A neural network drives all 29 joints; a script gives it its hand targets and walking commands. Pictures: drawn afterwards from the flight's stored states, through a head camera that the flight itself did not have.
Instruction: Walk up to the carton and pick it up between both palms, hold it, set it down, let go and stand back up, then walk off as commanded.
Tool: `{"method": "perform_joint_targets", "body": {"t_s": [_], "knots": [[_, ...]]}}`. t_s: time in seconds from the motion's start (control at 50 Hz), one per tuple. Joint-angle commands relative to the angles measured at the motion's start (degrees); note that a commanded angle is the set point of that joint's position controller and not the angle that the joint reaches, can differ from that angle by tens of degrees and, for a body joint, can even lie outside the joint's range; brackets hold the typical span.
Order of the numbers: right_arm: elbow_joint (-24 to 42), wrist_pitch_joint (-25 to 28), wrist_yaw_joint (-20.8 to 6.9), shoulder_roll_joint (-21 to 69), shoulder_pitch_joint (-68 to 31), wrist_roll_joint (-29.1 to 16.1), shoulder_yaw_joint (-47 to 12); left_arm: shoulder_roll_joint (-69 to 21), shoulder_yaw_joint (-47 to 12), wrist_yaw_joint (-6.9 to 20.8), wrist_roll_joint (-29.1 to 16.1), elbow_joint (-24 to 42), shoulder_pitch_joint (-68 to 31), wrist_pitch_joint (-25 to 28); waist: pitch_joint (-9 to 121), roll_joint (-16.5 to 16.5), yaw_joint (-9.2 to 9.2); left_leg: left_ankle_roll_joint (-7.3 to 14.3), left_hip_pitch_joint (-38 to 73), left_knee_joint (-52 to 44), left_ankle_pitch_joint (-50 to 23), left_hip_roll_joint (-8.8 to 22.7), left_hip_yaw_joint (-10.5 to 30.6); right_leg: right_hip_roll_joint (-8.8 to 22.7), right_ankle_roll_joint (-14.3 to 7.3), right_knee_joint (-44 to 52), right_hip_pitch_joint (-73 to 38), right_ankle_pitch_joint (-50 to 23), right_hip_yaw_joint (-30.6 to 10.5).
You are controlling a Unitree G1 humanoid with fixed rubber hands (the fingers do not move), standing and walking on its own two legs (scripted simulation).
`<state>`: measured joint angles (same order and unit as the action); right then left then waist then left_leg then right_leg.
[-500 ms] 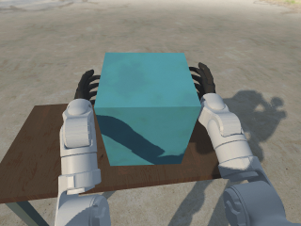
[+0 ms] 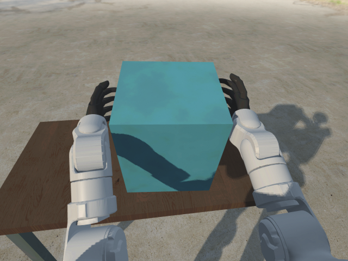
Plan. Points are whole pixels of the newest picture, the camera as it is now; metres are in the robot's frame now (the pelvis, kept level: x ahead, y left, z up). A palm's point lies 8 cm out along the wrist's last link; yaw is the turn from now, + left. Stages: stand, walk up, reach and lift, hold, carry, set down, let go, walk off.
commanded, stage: hold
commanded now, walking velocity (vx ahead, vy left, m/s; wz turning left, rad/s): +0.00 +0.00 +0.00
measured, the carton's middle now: (168, 129) +0.39 +0.01 +0.15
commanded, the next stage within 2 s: none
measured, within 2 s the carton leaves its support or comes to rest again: neither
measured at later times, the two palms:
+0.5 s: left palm (97, 121) +0.36 +0.16 +0.21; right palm (238, 112) +0.36 -0.14 +0.22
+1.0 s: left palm (96, 119) +0.35 +0.16 +0.22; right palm (238, 111) +0.36 -0.14 +0.22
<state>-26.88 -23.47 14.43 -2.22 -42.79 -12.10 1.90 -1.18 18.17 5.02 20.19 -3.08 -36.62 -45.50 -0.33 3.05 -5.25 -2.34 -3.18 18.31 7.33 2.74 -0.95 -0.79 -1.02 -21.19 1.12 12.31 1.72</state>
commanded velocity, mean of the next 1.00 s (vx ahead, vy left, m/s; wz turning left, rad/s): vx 0.00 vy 0.00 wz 0.00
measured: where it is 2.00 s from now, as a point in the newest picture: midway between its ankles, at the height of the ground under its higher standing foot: outside the picture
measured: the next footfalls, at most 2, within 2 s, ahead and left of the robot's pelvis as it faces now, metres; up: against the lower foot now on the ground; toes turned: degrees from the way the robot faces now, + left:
none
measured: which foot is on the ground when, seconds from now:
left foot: down 0.00-1.00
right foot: down 0.00-1.00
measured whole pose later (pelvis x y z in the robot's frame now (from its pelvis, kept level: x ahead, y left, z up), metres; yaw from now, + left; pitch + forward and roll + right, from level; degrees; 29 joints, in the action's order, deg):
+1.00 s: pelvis +0.00 +0.00 +0.00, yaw +0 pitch -8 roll +0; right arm -26.9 -23.9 14.6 -2.0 -42.7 -11.7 1.8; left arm -1.3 18.7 5.4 20.3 -3.3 -36.5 -45.7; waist -0.4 3.0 -5.3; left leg -2.3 -3.2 18.3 7.1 2.7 -0.9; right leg -0.8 -1.0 -21.2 1.1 12.1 1.7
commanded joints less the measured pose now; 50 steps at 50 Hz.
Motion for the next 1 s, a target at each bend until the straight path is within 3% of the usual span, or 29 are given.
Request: {"method": "perform_joint_targets", "body": {"t_s": [0.0,0.08,0.12,0.16,0.2,0.22,0.24,0.3,0.34,0.36,0.44,0.46,0.5,0.52,0.56,0.58,0.6,0.64,0.66,0.7,0.72,0.76,0.78,0.82,0.84,0.9,0.92,0.94,0.98], "knots": [[12.3,0.9,-6.0,29.2,-37.7,-4.9,-19.1,-24.9,-24.6,8.2,-8.8,3.7,-32.2,2.5,15.2,-1.1,-2.59,2.7,8.8,-1.9,-5.3,-5.9,-1.5,-0.8,6.4,6.3,-3.8,-15.2,2.7],[10.2,0.3,-6.4,28.8,-36.3,-4.1,-18.5,-23.4,-24.2,8.5,-9.0,3.7,-33.1,2.3,14.3,-0.8,-3.0,2.7,8.9,-2.9,-4.1,-5.7,-1.7,-0.9,6.5,6.7,-4.0,-13.5,2.7],[9.8,0.7,-6.6,29.4,-37.2,-4.3,-18.2,-22.5,-21.9,8.8,-7.7,0.7,-33.2,1.8,13.4,-0.7,-1.85,3.2,7.6,-2.9,-2.1,-6.0,-2.4,-0.6,6.3,7.5,-4.9,-10.4,2.4],[11.2,1.5,-7.0,30.7,-39.6,-4.3,-18.3,-24.7,-24.2,8.1,-9.3,3.9,-36.1,3.0,17.2,-1.3,-2.33,3.4,7.7,-2.7,-2.0,-6.0,-1.8,-0.9,5.7,7.1,-3.1,-9.2,2.3],[14.1,2.1,-7.3,31.3,-40.2,-5.5,-20.6,-24.8,-26.0,7.5,-10.5,5.7,-36.9,3.7,19.0,-2.1,-1.39,2.7,8.1,-1.7,-4.1,-6.1,-2.3,-0.8,6.0,6.2,-5.0,-13.4,2.3],[15.2,2.4,-6.9,31.8,-41.0,-5.3,-19.9,-25.4,-26.7,7.5,-10.7,4.6,-36.1,4.0,18.6,-1.4,-2.24,2.9,7.6,-1.8,-4.5,-6.0,-2.0,-0.6,6.3,6.3,-5.0,-13.4,2.4],[16.6,3.0,-6.9,33.7,-42.8,-6.1,-21.2,-26.2,-26.7,7.0,-11.1,6.8,-38.9,4.4,21.6,-1.2,-1.01,3.0,9.0,-1.4,-4.0,-6.2,-1.9,-0.7,6.4,6.1,-4.0,-13.8,2.3],[16.1,2.0,-5.9,29.8,-37.8,-5.5,-21.5,-25.5,-27.9,7.0,-10.5,7.0,-31.5,3.5,20.5,-1.5,-2.71,1.9,10.7,-0.5,-9.9,-6.0,-1.3,-0.8,7.0,5.2,-6.4,-23.0,2.6],[10.5,0.4,-5.9,29.4,-36.1,-4.2,-19.4,-22.8,-22.6,8.3,-8.4,1.3,-32.7,2.8,12.4,0.1,-2.19,3.1,7.0,-2.9,-2.0,-6.2,-1.9,-0.1,6.8,7.0,-4.8,-14.0,1.9],[10.2,0.5,-6.4,28.9,-35.7,-4.1,-18.6,-22.8,-22.6,8.7,-8.7,2.6,-33.2,2.6,14.2,0.2,-3.04,3.0,7.6,-3.0,-3.1,-5.7,-2.0,-0.3,7.0,6.7,-4.4,-14.2,2.6],[7.6,0.2,-6.7,28.7,-35.9,-2.4,-17.1,-21.9,-19.6,9.4,-6.5,-1.2,-31.5,1.7,11.0,0.2,-1.43,4.1,5.8,-3.8,0.4,-6.0,-2.8,-0.2,6.1,7.7,-3.8,-8.6,2.2],[11.9,1.8,-6.8,30.8,-37.9,-3.4,-17.2,-23.3,-23.3,9.4,-9.5,3.8,-35.2,2.6,16.7,-0.1,-3.21,3.4,7.3,-2.6,-2.6,-5.7,-2.4,0.0,6.6,6.7,-5.1,-12.1,2.0],[11.8,1.5,-6.7,32.1,-38.1,-4.7,-19.7,-24.4,-25.3,8.3,-9.7,5.8,-38.1,3.8,15.7,-2.5,-2.13,2.9,7.1,-2.5,-2.8,-6.4,-2.4,0.0,6.4,6.6,-4.8,-11.9,2.1],[17.1,3.4,-7.1,34.1,-42.0,-5.8,-21.6,-26.4,-28.3,7.5,-11.6,10.4,-40.5,4.6,22.8,-2.5,-1.5,2.7,9.2,-1.5,-6.5,-5.8,-1.9,-1.2,6.1,5.1,-5.0,-15.8,2.8],[16.2,2.7,-6.6,33.3,-38.9,-6.0,-22.0,-26.2,-27.9,6.9,-11.7,8.8,-38.0,4.8,21.7,-1.8,-2.33,2.4,9.1,-0.6,-8.7,-6.2,-1.5,-0.6,6.7,5.2,-6.7,-19.9,2.5],[18.1,2.9,-6.4,33.3,-39.8,-6.8,-23.9,-26.2,-28.3,6.7,-11.2,9.1,-35.4,4.6,23.7,-1.7,-0.92,2.2,10.0,-0.4,-10.3,-6.3,-1.1,-0.8,6.8,4.8,-7.3,-22.7,2.3],[16.9,2.0,-6.1,31.7,-38.8,-6.1,-22.5,-24.2,-25.9,7.1,-10.5,4.9,-32.7,4.0,19.1,1.1,-1.31,2.8,7.5,-0.9,-7.3,-6.6,-1.5,-0.2,7.3,6.1,-6.8,-21.7,2.2],[14.3,1.0,-5.9,29.9,-37.1,-4.9,-21.1,-23.5,-24.2,7.8,-8.5,3.7,-30.6,2.7,15.9,-0.3,-1.41,3.3,7.5,-2.3,-3.4,-6.2,-1.6,0.1,7.2,6.1,-5.8,-18.3,1.9],[9.9,0.7,-6.2,28.7,-34.1,-3.3,-18.5,-23.5,-22.0,8.3,-7.5,2.1,-30.5,2.2,13.2,0.2,-3.08,3.1,7.5,-3.3,-2.0,-6.1,-2.0,-0.2,6.7,6.9,-5.9,-15.5,2.6],[7.0,-0.2,-6.3,28.9,-33.3,-2.8,-17.6,-22.2,-20.7,9.0,-6.7,1.9,-30.5,1.5,11.8,-1.5,-2.76,3.2,8.3,-3.5,-2.3,-5.6,-2.6,-0.2,6.7,7.2,-4.6,-13.8,2.6],[9.3,0.3,-6.3,29.2,-35.8,-3.1,-18.4,-21.8,-21.6,9.4,-7.3,2.7,-31.5,1.3,14.2,0.6,-2.06,3.5,8.0,-3.5,-2.2,-6.1,-2.6,0.2,7.3,7.2,-4.6,-13.3,2.3],[11.2,0.8,-6.2,29.2,-36.3,-4.2,-19.4,-22.3,-21.5,9.3,-7.7,2.3,-31.4,1.9,14.4,-0.1,-1.41,3.2,7.7,-2.6,-3.4,-6.1,-2.2,-0.4,6.2,7.0,-4.2,-13.4,2.4],[13.5,1.6,-6.4,30.9,-40.1,-4.3,-18.4,-24.2,-24.0,9.2,-9.3,1.8,-34.0,2.3,15.8,-0.8,-2.38,3.2,6.8,-2.5,-2.3,-6.3,-2.2,-0.2,6.1,7.0,-4.0,-12.5,2.0],[10.7,1.6,-6.9,30.8,-41.3,-4.3,-18.4,-24.8,-23.5,8.5,-8.8,1.0,-36.7,2.9,14.8,-1.8,-1.66,3.3,7.5,-2.9,-1.7,-5.9,-2.1,-0.7,5.8,6.9,-2.2,-9.3,2.6],[13.7,2.7,-7.1,33.9,-41.8,-5.3,-20.6,-25.0,-25.9,8.2,-10.3,6.3,-39.6,4.3,18.8,-2.4,-0.92,3.1,8.8,-1.9,-4.3,-5.8,-2.2,-0.7,6.0,6.3,-4.0,-11.4,2.4],[15.3,3.0,-6.9,33.7,-41.8,-5.3,-21.8,-25.4,-26.4,7.2,-10.3,6.2,-37.6,4.4,20.1,-0.8,-0.63,3.3,7.4,-1.7,-4.8,-6.2,-2.3,-0.7,6.2,5.6,-6.5,-15.9,2.2],[15.3,2.9,-6.6,32.9,-40.0,-5.7,-21.2,-26.8,-28.0,7.0,-11.4,8.1,-38.4,4.5,22.7,-1.6,-2.24,2.4,8.9,-1.3,-5.6,-6.3,-1.9,-0.8,6.4,5.4,-6.8,-17.3,2.3],[16.5,2.9,-6.5,32.9,-41.9,-5.7,-21.4,-26.6,-27.8,6.8,-11.1,6.2,-37.3,4.5,21.9,-1.3,-1.38,2.5,8.6,-1.2,-5.7,-6.4,-1.4,-1.1,6.4,5.8,-5.3,-16.2,2.5],[10.7,1.4,-6.6,31.3,-36.6,-3.9,-19.4,-24.1,-23.7,7.1,-8.8,3.3,-34.6,4.1,16.4,0.0,-1.51,3.2,8.4,-2.3,-2.2,-6.2,-2.0,-0.4,6.7,7.0,-3.8,-13.0,2.5]]}}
